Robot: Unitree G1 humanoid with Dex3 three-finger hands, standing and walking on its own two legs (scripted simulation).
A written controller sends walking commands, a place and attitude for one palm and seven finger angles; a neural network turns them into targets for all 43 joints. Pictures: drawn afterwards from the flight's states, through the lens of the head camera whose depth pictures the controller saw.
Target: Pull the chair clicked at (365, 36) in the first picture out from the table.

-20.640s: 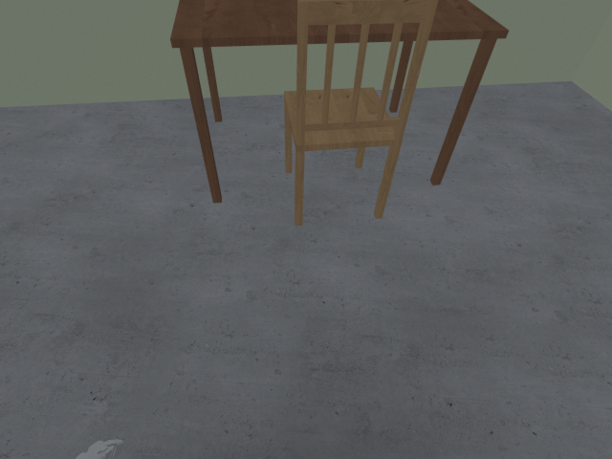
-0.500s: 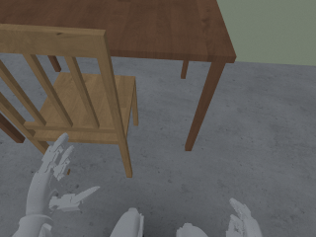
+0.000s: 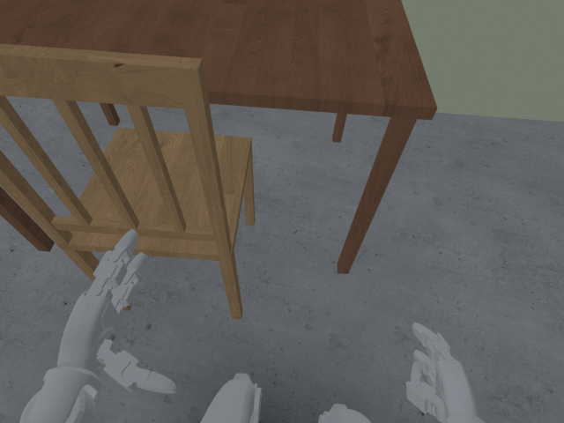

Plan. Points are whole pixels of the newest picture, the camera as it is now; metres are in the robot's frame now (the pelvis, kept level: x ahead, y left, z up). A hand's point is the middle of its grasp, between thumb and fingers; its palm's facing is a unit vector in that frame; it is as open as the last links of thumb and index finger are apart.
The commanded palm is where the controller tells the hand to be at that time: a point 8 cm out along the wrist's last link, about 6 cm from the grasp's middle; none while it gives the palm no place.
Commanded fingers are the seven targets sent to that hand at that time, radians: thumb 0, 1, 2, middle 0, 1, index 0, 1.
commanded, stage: raise the hand toward the chair's back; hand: left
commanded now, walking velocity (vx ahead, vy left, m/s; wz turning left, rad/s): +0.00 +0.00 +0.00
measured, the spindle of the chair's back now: (105, 174) +0.50 +0.35 +0.00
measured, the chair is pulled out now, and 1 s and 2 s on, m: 0.00 0.00 0.00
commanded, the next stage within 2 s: aim the fingers beside a spindle in 0.72 s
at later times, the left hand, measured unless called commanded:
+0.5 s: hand (157, 298) +0.26 +0.18 +0.06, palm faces +0.00 -1.00 -0.06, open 16.9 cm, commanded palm +0.24 +0.24 +0.06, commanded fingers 0.00 -0.50 0.30 -0.06 -0.08 -0.06 -0.08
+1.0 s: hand (169, 299) +0.26 +0.17 +0.04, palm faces -0.03 -1.00 -0.05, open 16.9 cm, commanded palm +0.25 +0.23 +0.05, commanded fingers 0.00 -0.50 0.30 -0.06 -0.08 -0.06 -0.08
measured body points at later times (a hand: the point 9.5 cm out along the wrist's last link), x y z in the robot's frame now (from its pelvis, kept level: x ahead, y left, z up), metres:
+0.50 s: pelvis +0.02 -0.02 +0.01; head +0.07 -0.01 +0.45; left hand +0.25 +0.23 +0.06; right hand +0.19 -0.26 -0.07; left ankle +0.07 +0.09 -0.65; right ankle +0.00 -0.12 -0.65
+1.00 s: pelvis +0.01 -0.02 +0.00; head +0.07 -0.02 +0.45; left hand +0.26 +0.22 +0.05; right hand +0.19 -0.26 -0.08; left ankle +0.07 +0.09 -0.65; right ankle +0.00 -0.12 -0.65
